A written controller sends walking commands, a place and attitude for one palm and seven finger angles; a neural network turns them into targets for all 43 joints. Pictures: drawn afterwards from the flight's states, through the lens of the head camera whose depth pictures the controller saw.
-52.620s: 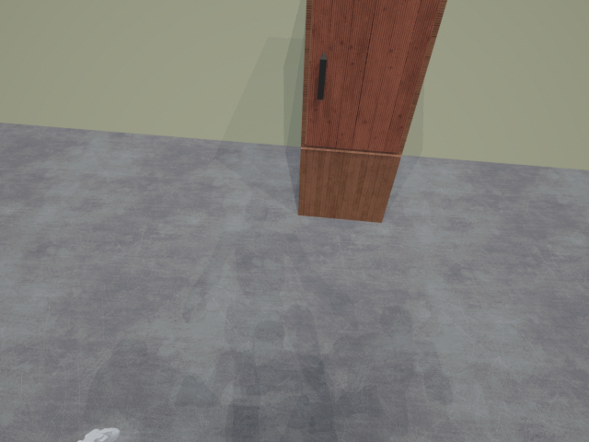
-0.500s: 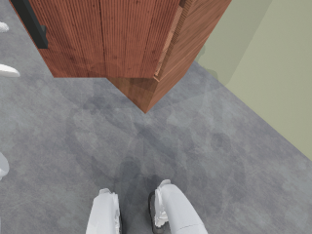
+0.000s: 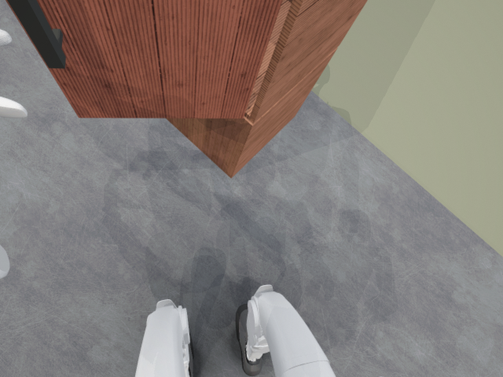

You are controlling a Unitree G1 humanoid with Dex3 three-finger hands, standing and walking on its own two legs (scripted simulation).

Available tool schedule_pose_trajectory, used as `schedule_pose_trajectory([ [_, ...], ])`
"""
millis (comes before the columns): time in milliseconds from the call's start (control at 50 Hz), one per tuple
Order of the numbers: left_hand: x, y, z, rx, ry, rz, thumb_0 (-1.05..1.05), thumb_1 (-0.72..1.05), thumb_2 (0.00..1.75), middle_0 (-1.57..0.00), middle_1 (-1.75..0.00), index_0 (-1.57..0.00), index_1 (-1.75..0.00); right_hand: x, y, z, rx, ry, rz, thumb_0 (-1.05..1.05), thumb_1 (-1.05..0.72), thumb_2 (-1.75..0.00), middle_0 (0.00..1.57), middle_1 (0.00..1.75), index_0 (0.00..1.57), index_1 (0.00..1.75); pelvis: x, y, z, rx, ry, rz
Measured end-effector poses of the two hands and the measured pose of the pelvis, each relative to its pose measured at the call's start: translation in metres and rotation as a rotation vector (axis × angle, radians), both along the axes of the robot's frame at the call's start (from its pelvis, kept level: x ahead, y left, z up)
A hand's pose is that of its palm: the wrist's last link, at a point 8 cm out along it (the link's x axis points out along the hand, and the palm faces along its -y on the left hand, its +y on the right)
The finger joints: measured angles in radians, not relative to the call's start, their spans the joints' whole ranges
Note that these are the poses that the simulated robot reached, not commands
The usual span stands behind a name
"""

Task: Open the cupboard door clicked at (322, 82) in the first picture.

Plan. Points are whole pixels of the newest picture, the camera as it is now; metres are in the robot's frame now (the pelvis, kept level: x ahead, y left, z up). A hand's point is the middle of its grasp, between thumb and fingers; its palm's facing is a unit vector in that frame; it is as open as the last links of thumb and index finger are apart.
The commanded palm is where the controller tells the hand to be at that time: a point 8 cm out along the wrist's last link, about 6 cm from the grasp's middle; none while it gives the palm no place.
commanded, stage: slide the fingers in behind the handle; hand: left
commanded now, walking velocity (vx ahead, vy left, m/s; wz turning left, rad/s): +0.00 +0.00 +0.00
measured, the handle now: (37, 12) +0.59 +0.24 +0.07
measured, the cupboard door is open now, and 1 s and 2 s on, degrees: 48 48 49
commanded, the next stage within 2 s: close the thumb around the handle in 1.32 s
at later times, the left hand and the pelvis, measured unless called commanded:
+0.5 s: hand (13, 55) +0.53 +0.26 +0.06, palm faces +0.01 -1.00 -0.01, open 13.9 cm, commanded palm +0.52 +0.28 +0.06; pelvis +0.01 +0.01 +0.01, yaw +1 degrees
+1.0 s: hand (43, 58) +0.54 +0.23 +0.06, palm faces +0.02 -1.00 +0.00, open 13.9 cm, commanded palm +0.52 +0.26 +0.06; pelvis +0.01 +0.00 +0.01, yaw +1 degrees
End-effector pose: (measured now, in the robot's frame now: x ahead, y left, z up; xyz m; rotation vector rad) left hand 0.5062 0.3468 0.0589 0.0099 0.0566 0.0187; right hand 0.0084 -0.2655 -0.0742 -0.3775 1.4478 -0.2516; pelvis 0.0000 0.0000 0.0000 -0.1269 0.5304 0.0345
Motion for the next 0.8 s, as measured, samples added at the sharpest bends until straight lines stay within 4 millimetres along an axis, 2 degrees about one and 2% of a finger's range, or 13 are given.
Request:
schedule_pose_trajectory([
  [200, 0.006, -0.006, 0.0, 0.013, 0.0, 0.002, -0.01, -0.49, 0.3, -0.3, -1.2, -0.3, -1.2, -0.005, 0.009, 0.0, 0.015, 0.011, -0.009, 0.01, -0.9, -0.9, 0.21, 0.3, 0.2, 0.3, 0.001, 0.005, 0.001, -0.003, 0.001, 0.005],
  [420, 0.008, -0.026, 0.001, -0.004, 0.016, -0.012, -0.01, -0.49, 0.3, -0.3, -1.2, -0.3, -1.2, -0.007, 0.018, 0.004, 0.041, 0.013, -0.025, 0.01, -0.9, -0.9, 0.21, 0.3, 0.2, 0.3, 0.006, 0.009, 0.009, 0.002, -0.012, 0.007],
  [560, 0.006, -0.039, 0.005, -0.011, -0.007, -0.005, -0.01, -0.49, 0.3, -0.3, -1.2, -0.3, -1.2, -0.005, 0.018, 0.005, 0.055, 0.008, -0.029, 0.01, -0.9, -0.9, 0.21, 0.3, 0.2, 0.3, 0.008, 0.008, 0.013, 0.01, -0.025, 0.005],
  [800, -0.001, -0.05, 0.004, 0.0, -0.008, 0.016, -0.01, -0.49, 0.3, -0.29, -1.19, -0.3, -1.2, 0.002, 0.009, 0.002, 0.059, -0.012, -0.017, 0.01, -0.9, -0.9, 0.21, 0.3, 0.2, 0.3, 0.007, 0.001, 0.013, 0.023, -0.039, 0.006],
])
